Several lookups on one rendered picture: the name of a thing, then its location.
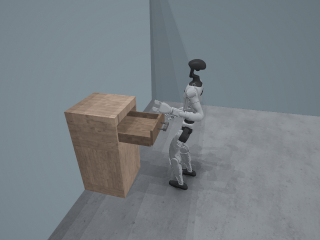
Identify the robot left hand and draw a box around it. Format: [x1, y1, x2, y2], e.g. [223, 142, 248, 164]
[152, 100, 171, 114]

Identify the robot right hand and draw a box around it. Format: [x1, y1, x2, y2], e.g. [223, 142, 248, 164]
[165, 113, 177, 120]

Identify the right robot shin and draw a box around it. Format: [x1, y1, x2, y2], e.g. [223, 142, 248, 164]
[179, 144, 192, 173]

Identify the left robot upper arm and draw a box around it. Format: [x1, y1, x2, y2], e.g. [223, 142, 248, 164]
[186, 86, 204, 122]

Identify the left robot shin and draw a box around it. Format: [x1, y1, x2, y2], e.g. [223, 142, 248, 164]
[169, 158, 184, 185]

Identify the handle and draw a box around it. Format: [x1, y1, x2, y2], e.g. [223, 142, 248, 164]
[157, 121, 169, 132]

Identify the drawer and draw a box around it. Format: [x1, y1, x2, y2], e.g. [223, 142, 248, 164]
[117, 110, 165, 147]

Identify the robot shin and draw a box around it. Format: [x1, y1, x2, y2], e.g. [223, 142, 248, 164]
[179, 144, 192, 173]
[169, 158, 184, 185]

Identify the cabinet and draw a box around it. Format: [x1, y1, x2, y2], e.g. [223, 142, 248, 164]
[64, 92, 141, 199]

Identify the robot left forearm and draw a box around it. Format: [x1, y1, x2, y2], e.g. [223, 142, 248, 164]
[169, 107, 203, 122]

